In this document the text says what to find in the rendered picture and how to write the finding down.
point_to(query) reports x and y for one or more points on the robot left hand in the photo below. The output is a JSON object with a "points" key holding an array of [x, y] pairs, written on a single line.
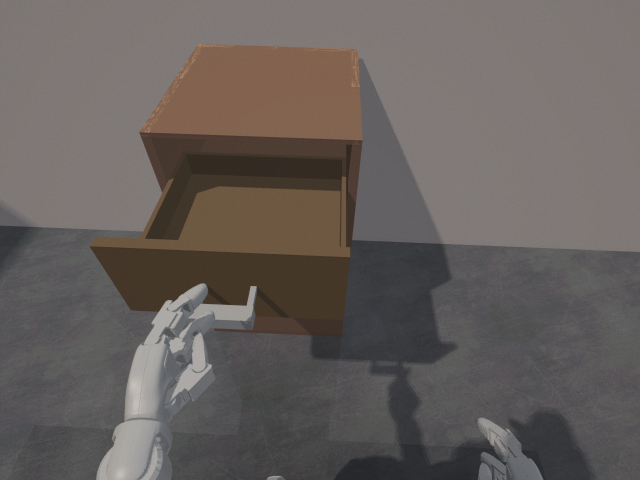
{"points": [[157, 362]]}

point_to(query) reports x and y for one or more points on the left robot forearm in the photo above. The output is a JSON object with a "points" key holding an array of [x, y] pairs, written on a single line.
{"points": [[140, 452]]}

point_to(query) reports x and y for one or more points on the robot right hand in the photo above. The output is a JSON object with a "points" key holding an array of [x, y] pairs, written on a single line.
{"points": [[508, 449]]}

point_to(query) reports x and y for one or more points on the handle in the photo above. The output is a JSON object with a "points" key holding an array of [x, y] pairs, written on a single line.
{"points": [[230, 316]]}

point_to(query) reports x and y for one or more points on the cabinet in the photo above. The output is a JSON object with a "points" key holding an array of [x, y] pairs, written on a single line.
{"points": [[271, 100]]}

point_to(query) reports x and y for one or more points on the drawer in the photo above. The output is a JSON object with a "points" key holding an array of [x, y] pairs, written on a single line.
{"points": [[233, 221]]}

